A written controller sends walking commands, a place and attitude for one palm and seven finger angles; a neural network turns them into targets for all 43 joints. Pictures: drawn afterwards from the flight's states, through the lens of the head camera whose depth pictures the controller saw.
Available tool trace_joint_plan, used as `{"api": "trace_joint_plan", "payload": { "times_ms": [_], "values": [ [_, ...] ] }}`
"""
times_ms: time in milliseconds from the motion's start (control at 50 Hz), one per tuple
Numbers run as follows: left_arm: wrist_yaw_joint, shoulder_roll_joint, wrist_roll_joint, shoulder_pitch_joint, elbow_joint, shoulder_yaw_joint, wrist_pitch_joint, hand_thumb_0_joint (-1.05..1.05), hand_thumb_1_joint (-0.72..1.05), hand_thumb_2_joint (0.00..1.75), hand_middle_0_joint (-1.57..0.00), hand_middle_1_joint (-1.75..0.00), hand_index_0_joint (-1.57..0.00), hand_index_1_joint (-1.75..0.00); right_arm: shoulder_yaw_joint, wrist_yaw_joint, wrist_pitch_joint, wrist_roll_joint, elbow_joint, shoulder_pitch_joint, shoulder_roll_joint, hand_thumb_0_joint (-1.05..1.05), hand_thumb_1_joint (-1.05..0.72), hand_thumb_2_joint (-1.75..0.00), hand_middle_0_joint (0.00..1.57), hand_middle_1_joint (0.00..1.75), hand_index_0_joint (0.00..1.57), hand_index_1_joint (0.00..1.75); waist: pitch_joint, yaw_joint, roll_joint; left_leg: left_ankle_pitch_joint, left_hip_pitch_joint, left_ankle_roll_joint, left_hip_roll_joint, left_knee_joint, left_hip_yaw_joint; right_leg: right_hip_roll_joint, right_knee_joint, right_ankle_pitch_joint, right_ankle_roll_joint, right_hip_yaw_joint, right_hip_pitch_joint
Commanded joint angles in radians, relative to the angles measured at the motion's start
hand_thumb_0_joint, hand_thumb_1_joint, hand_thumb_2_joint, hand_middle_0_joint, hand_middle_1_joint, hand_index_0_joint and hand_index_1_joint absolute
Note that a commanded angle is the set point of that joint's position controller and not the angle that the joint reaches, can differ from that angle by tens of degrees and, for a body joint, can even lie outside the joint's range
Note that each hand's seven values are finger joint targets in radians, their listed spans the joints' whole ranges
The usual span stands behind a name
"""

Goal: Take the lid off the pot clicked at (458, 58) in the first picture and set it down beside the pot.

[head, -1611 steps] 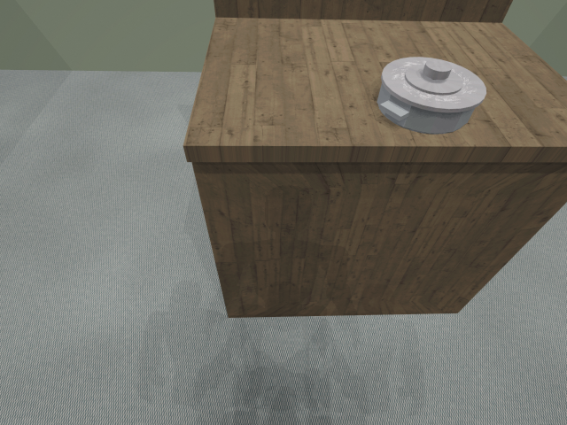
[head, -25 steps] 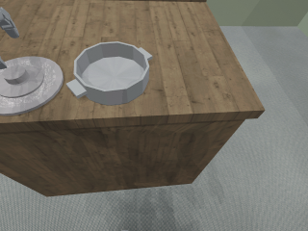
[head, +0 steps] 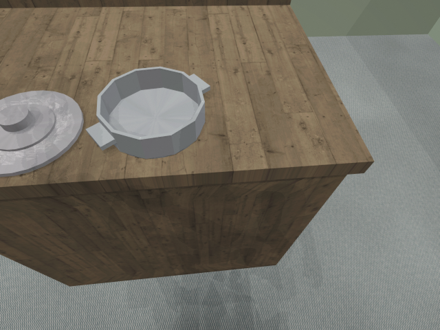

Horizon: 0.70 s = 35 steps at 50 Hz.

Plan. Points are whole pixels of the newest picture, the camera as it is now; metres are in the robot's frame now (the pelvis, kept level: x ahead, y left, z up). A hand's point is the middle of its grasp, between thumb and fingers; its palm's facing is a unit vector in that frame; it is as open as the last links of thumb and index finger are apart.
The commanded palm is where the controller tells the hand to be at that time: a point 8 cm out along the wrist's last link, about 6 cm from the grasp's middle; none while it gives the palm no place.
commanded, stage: raise the empty hand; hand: left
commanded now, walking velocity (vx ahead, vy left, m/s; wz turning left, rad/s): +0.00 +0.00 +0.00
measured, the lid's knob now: (15, 118) +0.47 +0.34 +0.12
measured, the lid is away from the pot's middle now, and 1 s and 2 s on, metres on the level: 0.24 0.24 0.24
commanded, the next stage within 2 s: draw the hand back to the body in 0.12 s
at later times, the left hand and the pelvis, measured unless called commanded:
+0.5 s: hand out of the picture +0.45 +0.34 +0.26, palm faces -0.19 -0.07 -0.98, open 11.0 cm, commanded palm +0.41 +0.33 +0.33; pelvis +0.00 -0.01 +0.00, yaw +0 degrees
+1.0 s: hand out of the picture +0.40 +0.25 +0.32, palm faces +0.44 -0.86 -0.25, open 10.9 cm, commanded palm +0.34 +0.30 +0.32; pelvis -0.01 -0.03 +0.01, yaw -1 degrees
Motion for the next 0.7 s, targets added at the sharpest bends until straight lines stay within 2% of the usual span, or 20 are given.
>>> {"api": "trace_joint_plan", "payload": {
  "times_ms": [0,60,80,160,180,220,260,280,300,340,360,440,460,480,500,520,560,620,660,680],
  "values": [
    [0.036,0.247,0.015,-0.535,-0.228,0.065,0.013,0.00,-0.13,0.90,-0.48,-0.61,-0.48,-0.61,-0.059,-0.013,-0.025,-0.006,-0.074,0.059,-0.174,0.00,-0.90,-0.90,0.20,0.30,0.20,0.30,-0.444,0.002,0.143,0.541,0.541,0.020,0.012,0.016,-0.047,0.052,-0.043,0.302,-0.044,-0.035,-0.075],
    [0.024,0.182,-0.009,-0.389,-0.095,0.018,0.022,0.00,-0.13,0.90,-0.48,-0.61,-0.48,-0.61,-0.047,-0.010,-0.024,0.007,-0.068,0.058,-0.178,0.00,-0.90,-0.90,0.20,0.30,0.20,0.30,-0.321,0.001,0.043,0.432,0.437,0.020,0.003,-0.011,-0.020,0.047,-0.051,0.301,-0.043,-0.044,-0.045],
    [0.027,0.218,0.004,-0.404,-0.109,0.040,0.027,0.00,-0.13,0.90,-0.48,-0.61,-0.48,-0.61,-0.048,-0.008,-0.014,0.000,-0.069,0.049,-0.182,0.00,-0.90,-0.90,0.20,0.30,0.20,0.30,-0.338,0.006,0.026,0.389,0.411,0.018,0.002,-0.014,-0.015,0.044,-0.046,0.296,-0.038,-0.035,-0.029],
    [0.028,0.189,-0.005,-0.480,-0.205,0.006,0.029,0.00,-0.13,0.90,-0.48,-0.61,-0.48,-0.61,-0.050,-0.007,-0.010,0.003,-0.078,0.031,-0.178,0.00,-0.90,-0.90,0.20,0.30,0.20,0.30,-0.366,0.001,0.079,0.430,0.448,0.026,0.000,-0.011,-0.013,0.038,-0.051,0.335,-0.046,-0.034,-0.017],
    [0.031,0.244,0.008,-0.538,-0.254,0.042,0.032,0.00,-0.13,0.90,-0.48,-0.61,-0.48,-0.61,-0.054,-0.005,-0.011,-0.005,-0.074,0.038,-0.179,0.00,-0.90,-0.90,0.20,0.30,0.20,0.30,-0.420,0.001,0.087,0.425,0.475,0.029,0.002,-0.014,-0.020,0.040,-0.057,0.326,-0.038,-0.022,-0.006],
    [0.032,0.279,0.010,-0.521,-0.259,0.075,0.028,0.00,-0.13,0.90,-0.48,-0.61,-0.48,-0.61,-0.055,-0.009,-0.016,-0.004,-0.080,0.036,-0.175,0.00,-0.90,-0.90,0.20,0.30,0.20,0.30,-0.430,0.006,0.098,0.443,0.480,0.031,-0.001,-0.010,-0.022,0.040,-0.055,0.333,-0.039,-0.022,0.004],
    [0.029,0.246,-0.006,-0.444,-0.249,0.068,0.017,0.00,-0.13,0.90,-0.48,-0.61,-0.48,-0.61,-0.054,-0.007,-0.019,0.001,-0.089,0.027,-0.172,0.00,-0.90,-0.90,0.20,0.30,0.20,0.30,-0.414,0.012,0.118,0.504,0.496,0.029,-0.001,-0.005,-0.020,0.039,-0.049,0.353,-0.046,-0.030,0.003],
    [0.032,0.271,0.003,-0.417,-0.232,0.096,0.020,0.00,-0.13,0.90,-0.48,-0.61,-0.48,-0.61,-0.056,-0.004,-0.012,-0.004,-0.089,0.024,-0.170,0.00,-0.90,-0.90,0.20,0.30,0.20,0.30,-0.411,0.018,0.096,0.471,0.477,0.025,-0.002,-0.007,-0.024,0.041,-0.045,0.325,-0.041,-0.026,0.003],
    [0.029,0.234,-0.004,-0.383,-0.211,0.072,0.021,0.00,-0.13,0.90,-0.48,-0.61,-0.48,-0.61,-0.055,-0.003,-0.009,-0.001,-0.095,0.013,-0.166,0.00,-0.90,-0.90,0.20,0.30,0.20,0.30,-0.364,0.017,0.088,0.464,0.459,0.027,-0.001,-0.006,-0.022,0.039,-0.045,0.326,-0.045,-0.031,-0.017],
    [0.031,0.236,-0.010,-0.335,-0.247,0.087,0.024,0.00,-0.13,0.90,-0.48,-0.61,-0.48,-0.61,-0.058,0.003,0.001,-0.001,-0.113,-0.001,-0.165,0.00,-0.90,-0.90,0.20,0.30,0.20,0.30,-0.359,0.027,0.095,0.447,0.456,0.026,-0.004,-0.010,-0.020,0.038,-0.043,0.313,-0.048,-0.032,-0.013],
    [0.030,0.214,-0.023,-0.307,-0.284,0.076,0.019,0.00,-0.13,0.90,-0.48,-0.61,-0.48,-0.61,-0.057,0.006,0.001,0.005,-0.120,-0.009,-0.169,0.00,-0.90,-0.90,0.20,0.30,0.20,0.30,-0.366,0.031,0.102,0.500,0.479,0.026,0.000,-0.008,-0.017,0.038,-0.039,0.340,-0.051,-0.036,-0.006],
    [0.037,0.266,-0.028,-0.331,-0.451,0.127,0.033,0.00,-0.13,0.90,-0.48,-0.61,-0.48,-0.61,-0.064,0.011,0.014,0.002,-0.150,-0.041,-0.162,0.00,-0.90,-0.90,0.20,0.30,0.20,0.30,-0.420,0.039,0.135,0.500,0.517,0.031,-0.005,-0.008,-0.036,0.038,-0.043,0.312,-0.053,-0.028,-0.003],
    [0.037,0.257,-0.047,-0.304,-0.505,0.132,0.035,0.00,-0.13,0.90,-0.48,-0.61,-0.48,-0.61,-0.064,0.012,0.009,0.006,-0.156,-0.055,-0.166,0.00,-0.90,-0.90,0.20,0.30,0.20,0.30,-0.436,0.042,0.150,0.577,0.556,0.033,0.001,0.001,-0.038,0.038,-0.041,0.340,-0.057,-0.031,-0.001],
    [0.041,0.305,-0.040,-0.296,-0.551,0.177,0.041,0.00,-0.13,0.90,-0.48,-0.61,-0.48,-0.61,-0.065,0.014,0.010,0.003,-0.163,-0.050,-0.162,0.00,-0.90,-0.90,0.20,0.30,0.20,0.30,-0.484,0.051,0.155,0.586,0.574,0.029,0.001,-0.001,-0.051,0.040,-0.037,0.325,-0.051,-0.024,0.010],
    [0.038,0.275,-0.045,-0.245,-0.517,0.172,0.043,0.00,-0.13,0.90,-0.48,-0.61,-0.48,-0.61,-0.066,0.013,0.007,0.002,-0.164,-0.057,-0.158,0.00,-0.90,-0.90,0.20,0.30,0.20,0.30,-0.446,0.050,0.136,0.584,0.564,0.032,-0.002,0.005,-0.050,0.042,-0.038,0.323,-0.053,-0.031,-0.010],
    [0.038,0.322,-0.058,-0.179,-0.511,0.226,0.044,0.00,-0.13,0.90,-0.48,-0.61,-0.48,-0.61,-0.064,0.013,0.009,0.005,-0.170,-0.058,-0.161,0.00,-0.90,-0.90,0.20,0.30,0.20,0.30,-0.443,0.064,0.089,0.552,0.536,0.032,-0.002,-0.005,-0.047,0.041,-0.039,0.322,-0.050,-0.030,0.023],
    [0.034,0.293,-0.084,-0.071,-0.491,0.226,0.048,0.00,-0.13,0.90,-0.48,-0.61,-0.48,-0.61,-0.058,0.016,0.008,0.013,-0.183,-0.085,-0.165,0.00,-0.90,-0.90,0.20,0.30,0.20,0.30,-0.381,0.073,0.079,0.532,0.511,0.029,-0.005,-0.016,-0.037,0.039,-0.037,0.321,-0.056,-0.039,0.031],
    [0.030,0.260,-0.092,-0.081,-0.545,0.192,0.070,0.00,-0.13,0.90,-0.48,-0.61,-0.48,-0.61,-0.052,0.019,0.020,0.013,-0.196,-0.118,-0.162,0.00,-0.90,-0.90,0.20,0.30,0.20,0.30,-0.333,0.075,0.039,0.417,0.462,0.025,-0.006,-0.044,-0.039,0.031,-0.049,0.278,-0.052,-0.040,0.033],
    [0.032,0.225,-0.106,-0.082,-0.609,0.167,0.082,0.00,-0.13,0.90,-0.48,-0.61,-0.48,-0.61,-0.055,0.018,0.014,0.015,-0.204,-0.142,-0.163,0.00,-0.90,-0.90,0.20,0.30,0.20,0.30,-0.327,0.069,0.066,0.426,0.497,0.029,-0.007,-0.043,-0.040,0.030,-0.059,0.273,-0.059,-0.041,0.025],
    [0.037,0.271,-0.091,-0.118,-0.651,0.197,0.088,0.00,-0.13,0.90,-0.48,-0.61,-0.48,-0.61,-0.052,0.016,0.014,0.012,-0.205,-0.140,-0.157,0.00,-0.90,-0.90,0.20,0.30,0.20,0.30,-0.366,0.075,0.076,0.403,0.500,0.027,-0.008,-0.051,-0.047,0.029,-0.059,0.257,-0.055,-0.029,0.043]
  ]
}}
